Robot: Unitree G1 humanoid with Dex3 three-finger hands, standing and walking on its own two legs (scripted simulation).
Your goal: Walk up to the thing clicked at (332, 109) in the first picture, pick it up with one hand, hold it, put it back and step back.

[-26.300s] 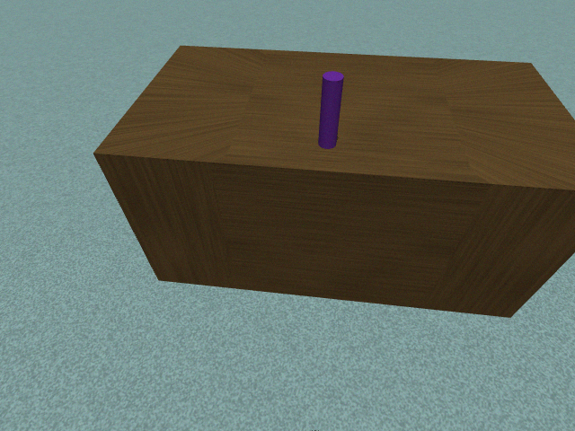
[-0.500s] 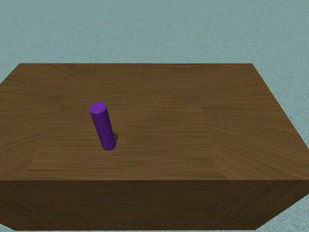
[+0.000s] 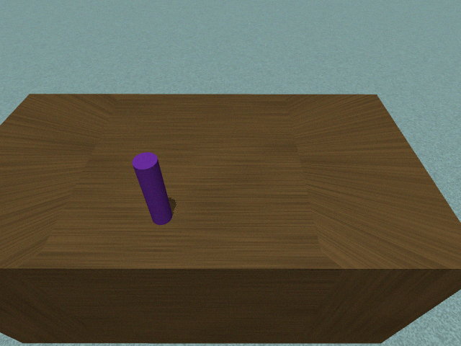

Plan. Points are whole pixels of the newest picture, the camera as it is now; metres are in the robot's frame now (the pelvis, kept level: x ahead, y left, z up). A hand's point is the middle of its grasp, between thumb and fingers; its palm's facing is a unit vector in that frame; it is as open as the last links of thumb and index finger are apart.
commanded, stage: stand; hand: left
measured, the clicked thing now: (154, 191) +0.47 +0.21 -0.03
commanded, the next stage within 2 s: none
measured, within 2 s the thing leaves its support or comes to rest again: neither
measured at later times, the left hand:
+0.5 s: hand out of the picture +0.07 +0.25 -0.16, palm faces -0.03 -0.94 -0.35, open 7.9 cm
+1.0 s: hand out of the picture +0.07 +0.25 -0.16, palm faces -0.03 -0.94 -0.34, open 7.4 cm
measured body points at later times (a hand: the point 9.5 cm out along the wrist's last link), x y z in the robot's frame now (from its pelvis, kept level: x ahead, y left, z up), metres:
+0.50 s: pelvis +0.01 +0.00 +0.00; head +0.02 -0.01 +0.45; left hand +0.07 +0.30 -0.13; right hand +0.08 -0.30 -0.14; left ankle +0.04 +0.12 -0.75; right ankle -0.05 -0.13 -0.75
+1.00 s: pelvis +0.01 +0.00 +0.00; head +0.02 +0.00 +0.45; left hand +0.08 +0.30 -0.13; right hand +0.09 -0.30 -0.13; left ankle +0.04 +0.12 -0.75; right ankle -0.05 -0.13 -0.75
